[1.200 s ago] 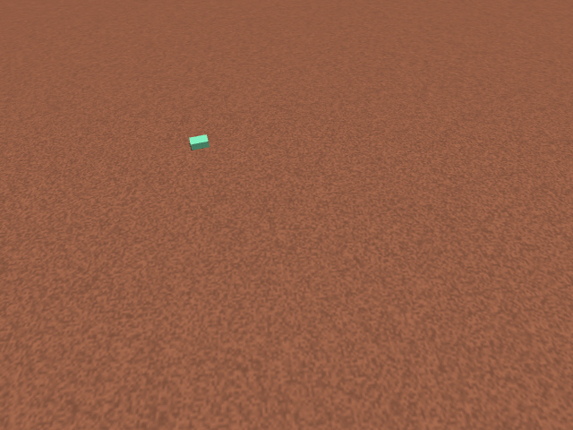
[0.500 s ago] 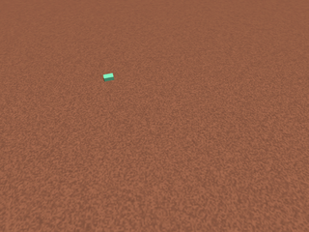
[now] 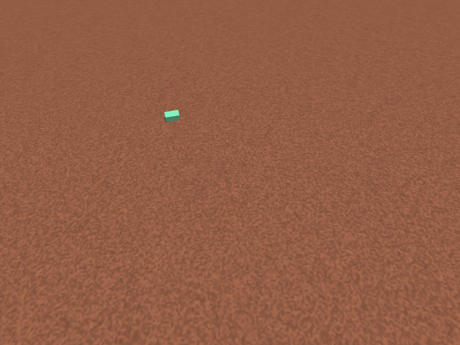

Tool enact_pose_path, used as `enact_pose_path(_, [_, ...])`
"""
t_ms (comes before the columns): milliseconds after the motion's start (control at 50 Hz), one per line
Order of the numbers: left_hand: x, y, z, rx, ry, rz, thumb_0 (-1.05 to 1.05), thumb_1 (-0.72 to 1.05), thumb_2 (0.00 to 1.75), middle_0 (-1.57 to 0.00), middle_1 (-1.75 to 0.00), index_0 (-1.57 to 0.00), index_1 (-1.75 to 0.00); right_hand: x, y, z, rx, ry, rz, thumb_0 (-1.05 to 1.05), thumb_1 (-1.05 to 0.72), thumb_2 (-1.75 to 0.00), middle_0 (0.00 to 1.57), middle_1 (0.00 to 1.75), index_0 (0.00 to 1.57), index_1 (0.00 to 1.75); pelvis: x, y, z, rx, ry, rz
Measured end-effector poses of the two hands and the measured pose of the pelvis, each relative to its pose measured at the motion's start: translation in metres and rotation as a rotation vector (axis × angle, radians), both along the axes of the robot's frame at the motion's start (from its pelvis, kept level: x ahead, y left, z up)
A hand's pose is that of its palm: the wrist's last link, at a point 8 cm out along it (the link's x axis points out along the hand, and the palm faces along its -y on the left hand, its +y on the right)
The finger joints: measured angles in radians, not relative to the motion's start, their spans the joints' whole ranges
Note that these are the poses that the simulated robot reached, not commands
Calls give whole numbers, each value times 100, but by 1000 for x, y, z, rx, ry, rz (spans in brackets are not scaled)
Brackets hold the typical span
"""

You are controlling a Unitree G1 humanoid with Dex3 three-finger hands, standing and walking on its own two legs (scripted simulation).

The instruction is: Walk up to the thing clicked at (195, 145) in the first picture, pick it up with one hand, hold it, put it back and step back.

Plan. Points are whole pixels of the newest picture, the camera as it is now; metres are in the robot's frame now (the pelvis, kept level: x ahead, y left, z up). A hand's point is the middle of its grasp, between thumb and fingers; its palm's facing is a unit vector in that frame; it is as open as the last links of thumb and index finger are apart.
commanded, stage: walk up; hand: left
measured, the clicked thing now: (172, 115) +1.68 +0.50 -0.76
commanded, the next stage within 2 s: none
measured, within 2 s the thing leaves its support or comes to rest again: neither
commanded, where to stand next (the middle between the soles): +1.37 +0.26 m, yaw +13 degrees
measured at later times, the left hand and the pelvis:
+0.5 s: hand (54, 303) +0.22 +0.41 -0.16, palm faces +0.06 -0.95 -0.31, open 7.4 cm; pelvis +0.16 +0.12 -0.01, yaw +8 degrees
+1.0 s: hand (100, 200) +0.48 +0.38 -0.13, palm faces +0.19 -0.92 -0.35, open 7.4 cm; pelvis +0.45 +0.11 -0.01, yaw +11 degrees
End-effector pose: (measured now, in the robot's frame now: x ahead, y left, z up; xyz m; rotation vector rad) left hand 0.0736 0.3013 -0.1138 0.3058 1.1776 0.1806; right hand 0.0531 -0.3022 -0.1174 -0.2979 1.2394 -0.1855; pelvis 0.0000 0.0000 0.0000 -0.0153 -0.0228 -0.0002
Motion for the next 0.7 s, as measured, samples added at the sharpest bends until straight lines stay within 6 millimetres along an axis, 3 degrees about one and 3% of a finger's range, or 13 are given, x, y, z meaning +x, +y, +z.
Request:
enact_pose_path(80, [-12, 26, 6, 34, -27, 46, 0, 90, 90, -21, -30, -20, -30, 22, -3, 7, -24, 16, 57, 1, -91, -90, 20, 30, 20, 30, 9, 10, -1, 6, 10, 28])
enact_pose_path(180, [-25, 71, 5, 68, 19, 102, 0, 90, 90, -21, -30, -20, -30, 74, 7, 19, -57, -35, 106, 1, -91, -90, 20, 30, 20, 30, 36, 37, -6, -15, -8, 73])
enact_pose_path(280, [-5, 128, -19, 77, 38, 145, 0, 90, 90, -20, -30, -20, -30, 134, 39, 23, -110, -109, 139, 1, -91, -90, 20, 30, 20, 30, 79, 76, -25, -16, -16, 107])
enact_pose_path(360, [37, 150, -31, 65, 56, 117, 1, 90, 90, -20, -30, -20, -30, 157, 69, 21, -117, -172, 116, 0, -91, -90, 20, 30, 20, 30, 106, 101, -32, 9, -28, 102])
enact_pose_path(500, [138, 151, -8, -14, -68, 65, 0, 90, 90, -20, -30, -20, -30, 167, 109, 25, -66, -66, 95, 0, -91, -90, 20, 30, 21, 30, 163, 121, -7, 21, -32, 135])
enact_pose_path(600, [197, 155, 3, -13, -74, 57, 0, 90, 90, -20, -30, -20, -30, 195, 120, 17, -36, -8, 89, 1, -90, -90, 20, 30, 21, 30, 216, 129, -5, 35, -25, 147])
enact_pose_path(700, [269, 155, 8, 15, -82, 58, 0, 90, 90, -20, -30, -20, -30, 245, 118, 1, -17, 41, 99, 1, -90, -90, 20, 30, 21, 30, 277, 126, -11, 42, -3, 164])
